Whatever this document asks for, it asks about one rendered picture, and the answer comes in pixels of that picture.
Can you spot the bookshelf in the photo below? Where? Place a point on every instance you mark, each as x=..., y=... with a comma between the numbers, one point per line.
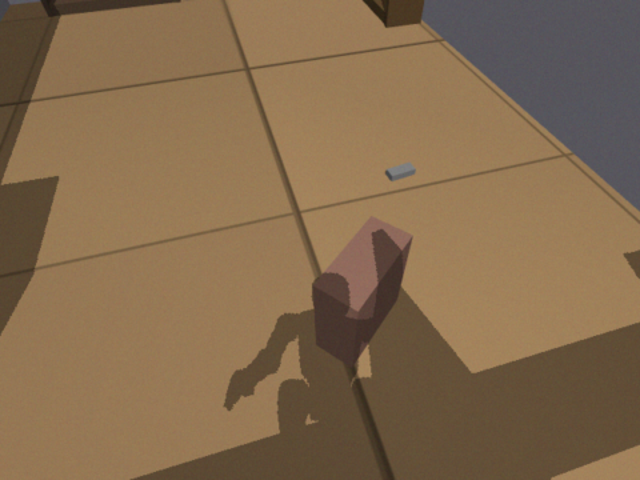
x=65, y=7
x=397, y=12

